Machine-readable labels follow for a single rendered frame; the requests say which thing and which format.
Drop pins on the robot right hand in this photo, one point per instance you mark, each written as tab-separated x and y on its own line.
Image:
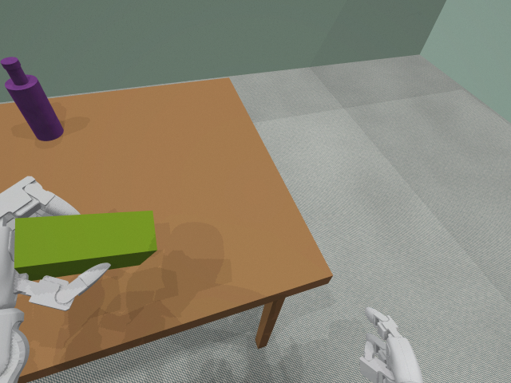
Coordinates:
396	362

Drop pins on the sponge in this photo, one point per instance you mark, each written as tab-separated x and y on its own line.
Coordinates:
71	244

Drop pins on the robot left hand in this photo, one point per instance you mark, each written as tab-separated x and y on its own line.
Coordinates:
27	199

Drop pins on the robot left forearm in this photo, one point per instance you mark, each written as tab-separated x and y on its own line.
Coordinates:
14	346

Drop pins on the table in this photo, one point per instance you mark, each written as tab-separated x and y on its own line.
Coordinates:
229	236

